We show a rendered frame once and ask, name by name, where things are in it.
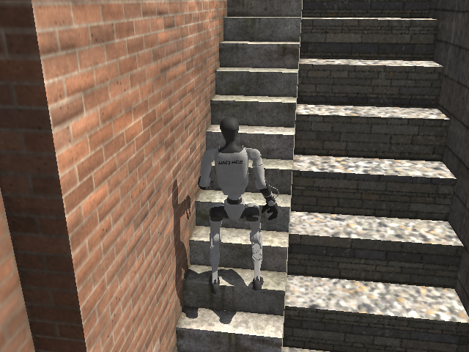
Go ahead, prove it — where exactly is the left robot thigh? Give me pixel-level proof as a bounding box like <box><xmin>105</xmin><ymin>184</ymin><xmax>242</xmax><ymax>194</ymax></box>
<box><xmin>209</xmin><ymin>203</ymin><xmax>224</xmax><ymax>246</ymax></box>

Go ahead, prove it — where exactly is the left robot upper arm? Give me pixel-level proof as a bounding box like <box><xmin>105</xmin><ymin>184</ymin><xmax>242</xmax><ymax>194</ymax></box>
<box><xmin>199</xmin><ymin>149</ymin><xmax>216</xmax><ymax>187</ymax></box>

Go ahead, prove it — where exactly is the robot right hand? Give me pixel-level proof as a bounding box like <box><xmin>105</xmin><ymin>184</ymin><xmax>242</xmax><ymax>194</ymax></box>
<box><xmin>262</xmin><ymin>203</ymin><xmax>278</xmax><ymax>220</ymax></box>

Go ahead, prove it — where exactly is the right robot shin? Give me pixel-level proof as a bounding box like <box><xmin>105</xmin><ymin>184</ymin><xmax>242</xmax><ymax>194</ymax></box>
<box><xmin>251</xmin><ymin>232</ymin><xmax>262</xmax><ymax>281</ymax></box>

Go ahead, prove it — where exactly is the robot left hand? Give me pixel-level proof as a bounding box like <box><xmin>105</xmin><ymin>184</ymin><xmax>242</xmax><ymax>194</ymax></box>
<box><xmin>200</xmin><ymin>179</ymin><xmax>217</xmax><ymax>190</ymax></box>

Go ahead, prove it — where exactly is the right robot upper arm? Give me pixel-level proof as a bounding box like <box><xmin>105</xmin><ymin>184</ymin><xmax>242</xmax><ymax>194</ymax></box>
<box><xmin>246</xmin><ymin>148</ymin><xmax>267</xmax><ymax>190</ymax></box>

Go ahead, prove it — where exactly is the right robot forearm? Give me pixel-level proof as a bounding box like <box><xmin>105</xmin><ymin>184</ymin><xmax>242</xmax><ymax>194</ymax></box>
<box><xmin>260</xmin><ymin>178</ymin><xmax>276</xmax><ymax>206</ymax></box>

